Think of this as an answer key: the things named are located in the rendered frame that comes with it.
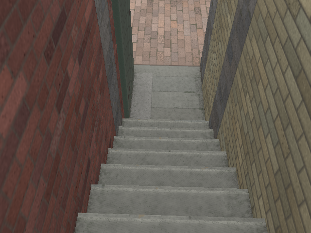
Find stairs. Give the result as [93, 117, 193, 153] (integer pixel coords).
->
[74, 119, 268, 233]

